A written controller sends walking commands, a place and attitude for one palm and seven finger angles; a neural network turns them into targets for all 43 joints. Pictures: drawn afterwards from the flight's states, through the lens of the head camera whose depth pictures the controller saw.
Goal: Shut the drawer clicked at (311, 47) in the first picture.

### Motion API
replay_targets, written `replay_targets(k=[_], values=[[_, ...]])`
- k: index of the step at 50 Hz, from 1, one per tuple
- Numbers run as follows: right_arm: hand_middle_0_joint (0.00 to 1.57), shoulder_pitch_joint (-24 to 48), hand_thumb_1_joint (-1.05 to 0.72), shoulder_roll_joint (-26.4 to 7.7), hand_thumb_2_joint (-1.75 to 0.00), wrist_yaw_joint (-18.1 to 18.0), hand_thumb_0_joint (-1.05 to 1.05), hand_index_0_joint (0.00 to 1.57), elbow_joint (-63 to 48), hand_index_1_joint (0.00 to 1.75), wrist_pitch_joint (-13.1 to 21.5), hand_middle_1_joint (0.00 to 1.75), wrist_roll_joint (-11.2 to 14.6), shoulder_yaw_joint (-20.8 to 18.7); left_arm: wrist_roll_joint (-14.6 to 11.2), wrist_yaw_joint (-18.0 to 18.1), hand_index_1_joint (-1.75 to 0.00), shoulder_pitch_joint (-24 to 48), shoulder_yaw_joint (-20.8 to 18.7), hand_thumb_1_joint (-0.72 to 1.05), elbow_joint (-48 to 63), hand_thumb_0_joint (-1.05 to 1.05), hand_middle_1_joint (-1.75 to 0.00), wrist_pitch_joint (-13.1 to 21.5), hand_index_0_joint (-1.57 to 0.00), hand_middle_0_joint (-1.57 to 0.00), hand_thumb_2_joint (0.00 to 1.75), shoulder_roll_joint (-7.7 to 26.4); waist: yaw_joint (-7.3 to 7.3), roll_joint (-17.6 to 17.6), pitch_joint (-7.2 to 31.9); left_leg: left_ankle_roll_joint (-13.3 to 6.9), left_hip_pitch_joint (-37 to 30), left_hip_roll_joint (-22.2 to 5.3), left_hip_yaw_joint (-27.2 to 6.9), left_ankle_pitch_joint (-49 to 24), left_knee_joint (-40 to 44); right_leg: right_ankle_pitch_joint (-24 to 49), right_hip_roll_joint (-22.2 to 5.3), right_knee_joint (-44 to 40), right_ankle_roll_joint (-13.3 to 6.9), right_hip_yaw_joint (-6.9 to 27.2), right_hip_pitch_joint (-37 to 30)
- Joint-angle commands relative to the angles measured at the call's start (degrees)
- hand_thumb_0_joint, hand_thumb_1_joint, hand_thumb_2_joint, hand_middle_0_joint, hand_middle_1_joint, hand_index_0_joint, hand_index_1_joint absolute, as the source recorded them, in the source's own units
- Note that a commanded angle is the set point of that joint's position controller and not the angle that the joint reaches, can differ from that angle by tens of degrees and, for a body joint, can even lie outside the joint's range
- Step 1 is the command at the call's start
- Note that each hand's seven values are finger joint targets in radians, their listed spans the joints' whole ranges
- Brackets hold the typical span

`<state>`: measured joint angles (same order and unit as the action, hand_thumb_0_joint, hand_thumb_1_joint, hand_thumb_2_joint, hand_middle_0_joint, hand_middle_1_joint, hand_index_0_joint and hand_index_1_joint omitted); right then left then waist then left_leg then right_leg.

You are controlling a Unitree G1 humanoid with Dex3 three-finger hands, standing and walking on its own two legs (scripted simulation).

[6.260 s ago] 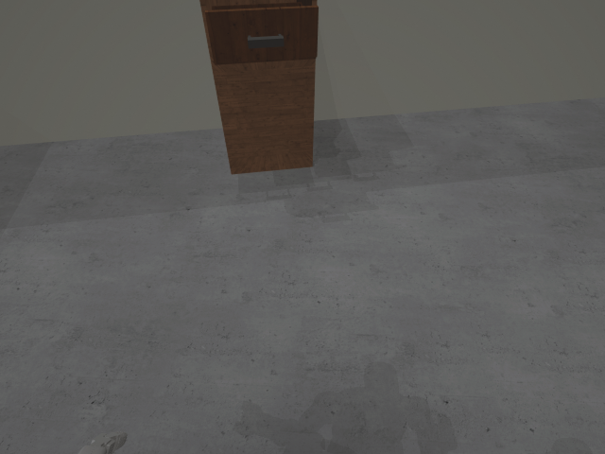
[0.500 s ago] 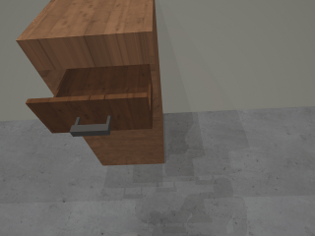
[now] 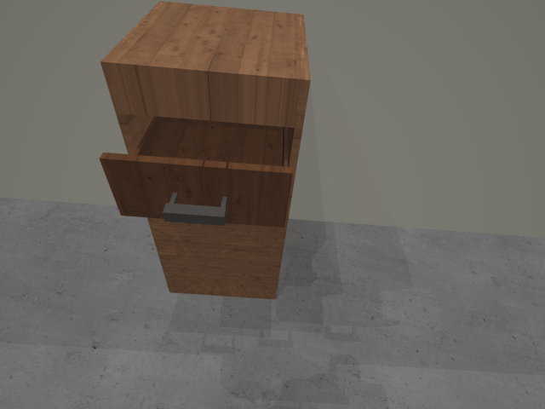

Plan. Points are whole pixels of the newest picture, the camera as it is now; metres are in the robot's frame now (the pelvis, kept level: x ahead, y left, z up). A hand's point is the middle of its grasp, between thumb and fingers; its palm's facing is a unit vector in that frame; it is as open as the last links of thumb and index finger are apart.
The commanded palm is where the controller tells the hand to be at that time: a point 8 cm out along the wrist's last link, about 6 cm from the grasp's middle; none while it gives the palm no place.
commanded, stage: come to a stop and stand still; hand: left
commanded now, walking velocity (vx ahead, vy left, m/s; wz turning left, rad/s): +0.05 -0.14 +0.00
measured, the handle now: (197, 206) +0.51 +0.20 -0.04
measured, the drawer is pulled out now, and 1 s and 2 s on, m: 0.16 0.16 0.16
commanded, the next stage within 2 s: look again from close up in 1.18 s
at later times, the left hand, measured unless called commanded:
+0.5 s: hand out of the picture +0.08 +0.12 -0.18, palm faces +0.05 -0.97 -0.23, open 7.2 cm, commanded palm none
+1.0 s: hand out of the picture -0.01 +0.11 -0.18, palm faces +0.05 -0.98 -0.17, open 7.4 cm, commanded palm none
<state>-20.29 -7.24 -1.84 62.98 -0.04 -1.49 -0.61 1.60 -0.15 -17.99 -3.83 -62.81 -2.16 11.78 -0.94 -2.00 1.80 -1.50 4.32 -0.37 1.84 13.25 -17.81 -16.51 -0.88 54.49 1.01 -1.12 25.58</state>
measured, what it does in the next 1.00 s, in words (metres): steps on the spot: right foot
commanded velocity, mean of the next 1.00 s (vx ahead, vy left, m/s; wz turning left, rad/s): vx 0.00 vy -0.01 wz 0.00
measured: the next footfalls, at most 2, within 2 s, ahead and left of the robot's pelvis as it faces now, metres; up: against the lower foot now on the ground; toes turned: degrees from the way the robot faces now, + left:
right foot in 0.26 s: +0.12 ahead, -0.14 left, +0.00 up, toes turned +0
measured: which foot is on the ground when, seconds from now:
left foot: down 0.00-1.00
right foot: up 0.00-0.24, down 0.26-1.00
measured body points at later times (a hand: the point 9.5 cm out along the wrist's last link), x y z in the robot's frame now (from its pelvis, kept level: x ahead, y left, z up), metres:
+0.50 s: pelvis +0.03 -0.06 -0.01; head +0.05 -0.07 +0.44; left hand +0.08 +0.17 -0.16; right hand +0.00 -0.27 -0.18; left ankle -0.04 +0.10 -0.75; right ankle +0.02 -0.14 -0.75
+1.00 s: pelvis +0.01 -0.05 -0.01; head +0.03 -0.05 +0.44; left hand -0.01 +0.17 -0.17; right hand -0.01 -0.26 -0.17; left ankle -0.04 +0.10 -0.75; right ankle +0.02 -0.14 -0.75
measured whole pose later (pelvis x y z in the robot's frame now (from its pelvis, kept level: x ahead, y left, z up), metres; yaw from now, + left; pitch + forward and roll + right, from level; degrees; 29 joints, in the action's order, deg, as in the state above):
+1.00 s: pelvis +0.01 -0.05 -0.01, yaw -1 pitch -1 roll +0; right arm -16.9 -7.3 -2.7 66.3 0.2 -0.9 0.0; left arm 0.1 1.7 -16.8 -0.4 -66.6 0.1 7.2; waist -0.7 0.7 -2.5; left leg 2.8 3.8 -4.3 2.8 15.6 -20.8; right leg -11.3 1.2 21.4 -2.5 -5.6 9.1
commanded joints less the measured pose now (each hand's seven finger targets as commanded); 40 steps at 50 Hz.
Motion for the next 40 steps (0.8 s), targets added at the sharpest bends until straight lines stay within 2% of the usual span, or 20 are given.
replay_targets(k=[1,4,5,7,9,10,11,12,13,14,15,16,17,20,22,23,26,32,34,40], values=[[0.20,-4.08,-0.90,-8.55,-0.90,-1.02,0.00,0.20,-1.34,0.30,2.02,0.30,0.19,-2.02,-0.01,-0.03,-0.30,3.59,0.28,0.90,3.77,0.00,-0.30,1.54,-0.20,-0.20,0.90,1.77,2.55,8.56,-9.20,-7.09,-1.35,-14.95,-11.78,0.43,9.55,-1.16,-2.60,-0.59,1.19,0.76,10.41],[0.20,-6.11,-0.90,-8.32,-0.90,-1.45,0.00,0.20,0.05,0.30,2.12,0.30,-0.08,-1.93,-0.44,0.19,-0.30,5.62,0.93,0.90,4.25,0.00,-0.30,1.51,-0.20,-0.20,0.90,0.58,3.51,8.11,-7.49,-8.53,-3.36,-16.33,-11.36,-15.08,6.00,-4.25,-2.88,-7.39,1.15,0.23,6.62],[0.20,-6.07,-0.90,-8.48,-0.90,-1.53,0.00,0.20,0.49,0.30,2.04,0.30,-0.18,-1.88,-0.64,0.23,-0.30,5.85,1.17,0.90,4.14,0.00,-0.30,1.50,-0.20,-0.20,0.90,0.00,3.51,9.61,-6.58,-8.59,-2.99,-16.21,-10.50,-18.45,4.72,-5.29,-2.89,-10.28,1.00,-0.15,4.25],[0.20,-5.77,-0.90,-8.25,-0.90,-1.51,0.00,0.20,1.25,0.30,1.79,0.30,-0.22,-1.89,-0.91,0.43,-0.30,6.10,1.54,0.90,3.75,0.00,-0.30,1.76,-0.20,-0.20,0.90,-0.64,3.63,11.15,-5.45,-8.12,-2.05,-15.19,-9.44,-25.24,1.86,-7.09,-1.58,-16.07,0.50,-1.69,-1.11],[0.20,-4.87,-0.90,-8.12,-0.90,-1.49,0.00,0.20,1.63,0.30,1.63,0.30,-0.03,-1.93,-1.12,0.64,-0.30,3.40,1.51,0.90,2.43,0.00,-0.30,2.10,-0.20,-0.20,0.90,-1.06,2.28,12.05,-3.78,-6.45,-0.53,-13.23,-7.84,-26.75,-1.11,-2.46,-0.50,-22.74,-0.05,-2.84,-6.96],[0.20,-4.55,-0.90,-7.78,-0.90,-1.49,0.00,0.20,1.86,0.30,1.57,0.30,0.27,-1.97,-1.13,0.74,-0.30,1.58,1.36,0.90,1.52,0.00,-0.30,2.42,-0.20,-0.20,0.90,-0.79,1.33,10.57,-3.05,-4.85,1.45,-11.93,-6.90,-24.62,-3.30,3.64,-0.39,-28.52,-0.17,-3.15,-11.76],[0.20,-4.78,-0.90,-6.82,-0.90,-1.34,0.00,0.20,1.92,0.30,1.66,0.30,0.62,-1.90,-1.06,0.98,-0.30,-0.80,1.29,0.90,0.49,0.00,-0.30,2.90,-0.20,-0.20,0.90,0.12,0.39,7.43,-1.64,-2.48,4.22,-9.76,-5.06,-20.18,-6.19,11.18,-1.80,-33.67,-0.36,-1.71,-17.90],[0.20,-5.03,-0.90,-4.76,-0.90,-1.03,0.00,0.20,1.56,0.30,1.81,0.30,1.12,-1.48,-1.08,1.56,-0.30,-2.69,1.16,0.90,-0.45,0.00,-0.30,3.30,-0.20,-0.20,0.90,2.41,0.36,1.64,0.31,0.12,11.01,-7.32,-2.88,-11.73,-8.75,21.32,-6.89,-33.23,-1.67,4.26,-26.36],[0.20,-4.43,-0.90,-2.29,-0.90,-0.86,0.00,0.20,1.38,0.30,1.68,0.30,1.26,-0.75,-1.17,2.00,-0.30,-3.59,1.10,0.90,-1.53,0.00,-0.30,3.53,-0.20,-0.20,0.90,4.06,0.22,-3.76,-0.93,1.99,15.05,-4.09,0.33,1.96,-8.68,29.42,-12.71,-32.73,-4.23,8.34,-27.39],[0.20,-4.88,-0.90,-1.87,-0.90,-0.79,0.00,0.20,1.66,0.30,1.38,0.30,1.15,-0.79,-1.28,2.01,-0.30,-2.91,1.22,0.90,-1.70,0.00,-0.30,3.47,-0.20,-0.20,0.90,4.92,0.72,-3.98,-2.15,2.23,13.94,-3.34,1.23,7.94,-8.82,29.30,-15.18,-33.39,-6.11,8.29,-24.46],[0.20,-5.30,-0.90,-1.78,-0.90,-0.98,0.00,0.20,2.28,0.30,0.72,0.30,0.92,-0.91,-1.31,2.11,-0.30,-1.72,1.21,0.90,-1.41,0.00,-0.30,3.60,-0.20,-0.20,0.90,4.62,1.24,-6.89,-1.32,2.49,10.77,-3.85,1.17,7.67,-10.22,26.56,-13.86,-34.86,-6.87,8.48,-21.62],[0.20,-5.60,-0.90,-1.91,-0.90,-1.00,0.00,0.20,2.90,0.30,0.36,0.30,0.77,-0.86,-1.38,2.25,-0.30,-0.16,1.43,0.90,-1.23,0.00,-0.30,3.66,-0.20,-0.20,0.90,3.81,1.63,-9.05,-2.59,2.60,9.09,-4.50,0.91,5.86,-10.20,25.82,-12.56,-35.71,-6.88,7.80,-19.06],[0.20,-5.97,-0.90,-1.74,-0.90,-1.04,0.00,0.20,3.35,0.30,0.19,0.30,0.68,-0.86,-1.40,2.42,-0.30,0.90,2.01,0.90,-1.30,0.00,-0.30,3.46,-0.20,-0.20,0.90,2.30,2.05,-9.29,-3.96,2.46,7.94,-4.91,0.50,2.61,-8.46,26.38,-11.09,-35.29,-6.38,5.91,-17.72],[0.20,-5.81,-0.90,-2.11,-0.90,-1.07,0.00,0.20,4.55,0.30,0.67,0.30,0.73,-0.49,-1.72,2.59,-0.30,1.49,2.31,0.90,-1.06,0.00,-0.30,3.40,-0.20,-0.20,0.90,1.02,1.67,-1.47,-4.70,2.36,5.71,-6.35,-0.64,-10.22,-4.28,29.76,-7.36,-32.13,-4.14,2.39,-18.29],[0.20,-5.14,-0.90,-2.60,-0.90,-1.20,0.00,0.20,4.51,0.30,0.73,0.30,0.67,-0.66,-1.72,2.72,-0.30,0.99,2.13,0.90,-1.07,0.00,-0.30,3.43,-0.20,-0.20,0.90,1.17,1.16,0.95,-3.65,2.53,4.82,-6.85,-0.29,-13.51,-4.20,31.34,-6.43,-31.67,-3.41,1.89,-20.18],[0.20,-4.57,-0.90,-2.97,-0.90,-1.21,0.00,0.20,4.38,0.30,0.69,0.30,0.68,-0.66,-1.68,2.81,-0.30,0.62,2.00,0.90,-1.25,0.00,-0.30,3.52,-0.20,-0.20,0.90,1.79,1.03,1.49,-2.91,2.81,4.77,-6.61,0.31,-13.20,-4.83,34.46,-6.96,-31.70,-2.98,2.10,-21.20],[0.20,-3.33,-0.90,-3.12,-0.90,-1.25,0.00,0.20,3.89,0.30,0.23,0.30,0.75,-0.84,-1.62,2.88,-0.30,1.03,1.83,0.90,-1.15,0.00,-0.30,3.39,-0.20,-0.20,0.90,2.54,1.21,1.95,-2.61,3.07,4.20,-6.41,0.76,-8.83,-4.17,32.88,-7.30,-33.00,-2.94,2.52,-21.38],[0.20,-1.27,-0.90,-4.08,-0.90,-1.15,0.00,0.20,2.98,0.30,-0.26,0.30,0.77,-0.93,-1.30,2.77,-0.30,1.93,2.00,0.90,-0.73,0.00,-0.30,3.11,-0.20,-0.20,0.90,2.75,1.45,0.42,-4.45,2.83,2.81,-6.56,0.60,-6.18,-2.99,23.36,-6.10,-36.25,-2.40,2.87,-18.82],[0.20,-0.77,-0.90,-4.36,-0.90,-1.08,0.00,0.20,2.81,0.30,-0.33,0.30,0.69,-0.79,-1.29,2.68,-0.30,1.80,2.07,0.90,-0.93,0.00,-0.30,3.03,-0.20,-0.20,0.90,2.72,1.46,0.72,-6.28,2.70,3.02,-6.41,0.48,-5.44,-2.47,19.75,-6.06,-37.21,-2.50,3.34,-17.12],[0.20,-0.35,-0.90,-5.11,-0.90,-0.92,0.00,0.20,2.41,0.30,-0.01,0.30,0.68,-0.47,-1.33,2.45,-0.30,0.63,2.26,0.90,-1.23,0.00,-0.30,3.11,-0.20,-0.20,0.90,2.73,1.27,2.04,-5.99,2.31,2.40,-6.48,0.01,-5.16,-1.21,13.99,-5.62,-38.40,-2.81,3.35,-16.89]])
